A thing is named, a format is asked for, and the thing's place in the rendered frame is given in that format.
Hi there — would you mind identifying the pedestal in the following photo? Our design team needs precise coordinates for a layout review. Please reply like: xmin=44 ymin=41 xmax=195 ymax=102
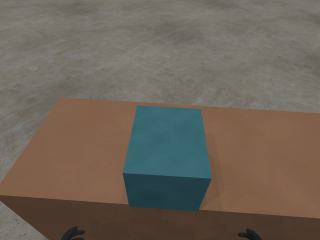
xmin=0 ymin=97 xmax=320 ymax=240

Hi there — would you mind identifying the right robot hand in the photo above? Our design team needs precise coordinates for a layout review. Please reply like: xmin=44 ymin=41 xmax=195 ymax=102
xmin=238 ymin=228 xmax=262 ymax=240

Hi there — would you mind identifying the carton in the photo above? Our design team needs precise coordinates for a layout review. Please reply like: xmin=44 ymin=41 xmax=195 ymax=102
xmin=122 ymin=105 xmax=212 ymax=211

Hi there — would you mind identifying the left robot hand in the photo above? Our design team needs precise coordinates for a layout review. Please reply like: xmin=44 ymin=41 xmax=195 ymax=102
xmin=61 ymin=226 xmax=85 ymax=240

